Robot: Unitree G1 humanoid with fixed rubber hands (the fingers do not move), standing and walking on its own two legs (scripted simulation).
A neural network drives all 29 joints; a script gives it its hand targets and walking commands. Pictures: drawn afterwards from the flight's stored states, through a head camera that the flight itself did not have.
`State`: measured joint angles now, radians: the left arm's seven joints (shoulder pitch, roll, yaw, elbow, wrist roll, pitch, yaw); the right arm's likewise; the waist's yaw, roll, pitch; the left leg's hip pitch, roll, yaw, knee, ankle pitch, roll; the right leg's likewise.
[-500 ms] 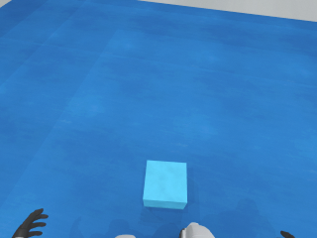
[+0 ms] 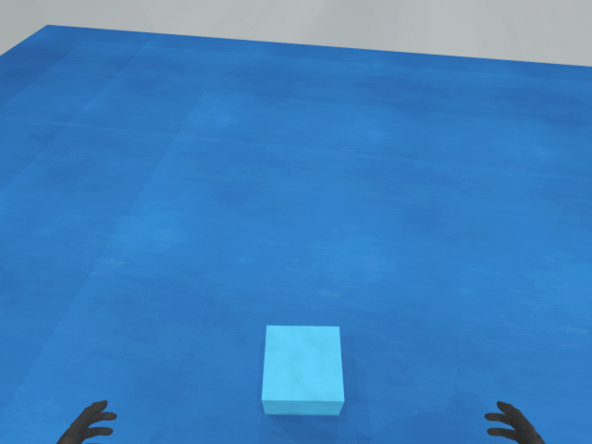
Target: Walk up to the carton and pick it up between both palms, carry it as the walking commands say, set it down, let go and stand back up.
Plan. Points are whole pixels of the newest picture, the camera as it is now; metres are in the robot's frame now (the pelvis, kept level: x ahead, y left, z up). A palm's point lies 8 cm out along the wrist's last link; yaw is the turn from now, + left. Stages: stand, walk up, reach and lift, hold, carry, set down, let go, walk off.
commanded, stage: stand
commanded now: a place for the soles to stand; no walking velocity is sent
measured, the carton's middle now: (302, 370) +0.44 -0.01 -0.70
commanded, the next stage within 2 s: reach and lift in 0.46 s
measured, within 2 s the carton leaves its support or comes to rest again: neither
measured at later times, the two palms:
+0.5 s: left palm (85, 443) +0.14 +0.29 -0.09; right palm out of the picture +0.11 -0.33 -0.10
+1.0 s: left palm (142, 371) +0.25 +0.26 -0.13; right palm (471, 394) +0.23 -0.27 -0.14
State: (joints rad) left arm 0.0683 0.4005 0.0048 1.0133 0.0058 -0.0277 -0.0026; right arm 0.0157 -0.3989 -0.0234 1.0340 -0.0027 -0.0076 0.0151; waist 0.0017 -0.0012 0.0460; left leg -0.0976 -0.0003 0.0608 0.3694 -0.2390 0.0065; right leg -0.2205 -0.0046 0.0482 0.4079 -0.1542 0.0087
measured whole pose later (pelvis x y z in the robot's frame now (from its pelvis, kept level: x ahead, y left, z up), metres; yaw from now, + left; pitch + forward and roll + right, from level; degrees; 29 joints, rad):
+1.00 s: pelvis -0.01 -0.01 -0.05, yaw +4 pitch +14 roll -1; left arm -0.19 0.28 0.13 0.64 0.08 0.19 -0.04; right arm -0.09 -0.24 -0.19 0.58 -0.02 0.21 0.02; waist -0.05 0.02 0.03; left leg -0.69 0.01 -0.03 0.89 -0.44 -0.01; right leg -0.75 -0.01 -0.04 0.85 -0.34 0.00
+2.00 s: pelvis -0.05 -0.02 -0.13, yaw +5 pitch +48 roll +1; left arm -1.07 0.29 0.32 0.86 0.04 0.11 -0.04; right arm -1.02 -0.23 -0.40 0.80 -0.04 0.13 0.02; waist -0.05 0.01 -0.09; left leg -1.56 -0.02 -0.03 1.09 -0.36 -0.02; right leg -1.61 -0.03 -0.03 1.02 -0.24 -0.01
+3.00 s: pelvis -0.10 -0.02 -0.38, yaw +5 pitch +42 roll +1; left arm -1.40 0.40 0.12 1.07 -0.17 0.09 0.08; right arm -1.37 -0.37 -0.20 1.09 0.18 0.07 -0.10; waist -0.04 0.01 0.23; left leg -2.22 -0.03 -0.01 2.11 -0.63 -0.02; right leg -2.31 -0.03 0.00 2.03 -0.46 -0.01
